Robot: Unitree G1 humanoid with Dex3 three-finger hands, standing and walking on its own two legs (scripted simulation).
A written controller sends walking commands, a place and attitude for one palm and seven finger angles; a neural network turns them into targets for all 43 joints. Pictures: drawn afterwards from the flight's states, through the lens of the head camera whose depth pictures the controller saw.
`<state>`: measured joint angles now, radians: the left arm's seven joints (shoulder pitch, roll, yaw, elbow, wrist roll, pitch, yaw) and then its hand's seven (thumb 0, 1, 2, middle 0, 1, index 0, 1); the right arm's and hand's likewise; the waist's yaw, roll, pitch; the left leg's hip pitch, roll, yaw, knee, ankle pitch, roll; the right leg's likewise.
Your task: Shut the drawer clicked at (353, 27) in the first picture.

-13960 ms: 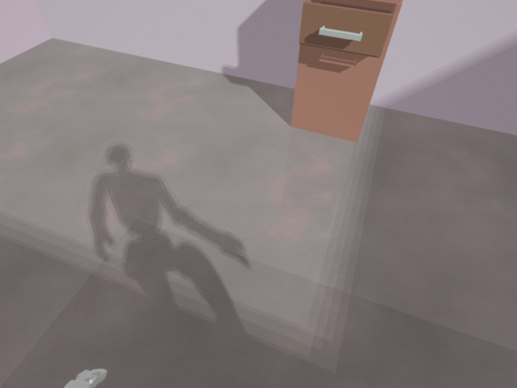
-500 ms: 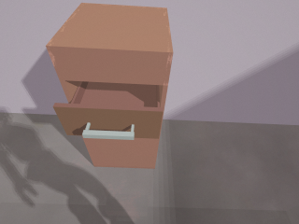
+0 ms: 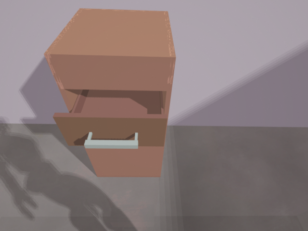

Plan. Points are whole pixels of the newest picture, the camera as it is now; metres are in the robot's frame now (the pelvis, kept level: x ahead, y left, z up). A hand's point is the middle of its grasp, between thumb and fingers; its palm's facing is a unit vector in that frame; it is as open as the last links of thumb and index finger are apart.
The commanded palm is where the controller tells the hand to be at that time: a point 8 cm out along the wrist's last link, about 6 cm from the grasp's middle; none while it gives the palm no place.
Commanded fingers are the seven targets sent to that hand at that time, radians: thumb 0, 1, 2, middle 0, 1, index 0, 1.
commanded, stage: look again from close up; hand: left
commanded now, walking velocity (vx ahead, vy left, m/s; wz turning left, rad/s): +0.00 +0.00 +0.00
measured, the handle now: (112, 139) +0.43 +0.18 -0.09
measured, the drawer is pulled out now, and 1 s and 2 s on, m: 0.14 0.14 0.14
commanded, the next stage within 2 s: raise the hand and make a fist in 0.48 s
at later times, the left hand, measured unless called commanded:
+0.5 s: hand out of the picture -0.05 +0.11 -0.17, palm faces +0.06 -0.99 -0.14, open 7.4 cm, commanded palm none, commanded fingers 0.00 0.90 0.90 -0.20 -0.30 -0.20 -0.30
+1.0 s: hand (133, 202) +0.21 +0.07 -0.04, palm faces +0.01 -1.00 +0.05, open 6.0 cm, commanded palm +0.14 +0.16 -0.05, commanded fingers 0.00 0.90 0.90 -0.64 -0.78 -0.64 -0.78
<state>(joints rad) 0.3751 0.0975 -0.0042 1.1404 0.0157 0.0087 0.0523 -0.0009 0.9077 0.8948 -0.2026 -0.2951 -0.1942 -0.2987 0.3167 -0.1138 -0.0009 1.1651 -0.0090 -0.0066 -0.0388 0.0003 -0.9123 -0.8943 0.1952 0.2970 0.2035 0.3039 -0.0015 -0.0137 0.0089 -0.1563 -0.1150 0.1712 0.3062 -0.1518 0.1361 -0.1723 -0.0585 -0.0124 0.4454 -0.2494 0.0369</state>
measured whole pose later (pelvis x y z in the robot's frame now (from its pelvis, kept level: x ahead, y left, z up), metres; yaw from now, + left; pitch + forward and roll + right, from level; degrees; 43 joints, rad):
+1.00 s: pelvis -0.01 -0.09 -0.06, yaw +3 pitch +10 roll +1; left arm 0.32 0.15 0.09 0.19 -0.20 -0.46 -0.24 0.01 0.92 0.89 -0.45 -0.57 -0.45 -0.57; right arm 0.16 -0.28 -0.06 0.54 0.01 -0.22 0.01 0.01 -0.91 -0.89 0.19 0.30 0.20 0.30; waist -0.04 -0.08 -0.14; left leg -0.72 0.00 0.09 0.97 -0.42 0.03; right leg -0.67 0.04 -0.10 1.00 -0.50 -0.11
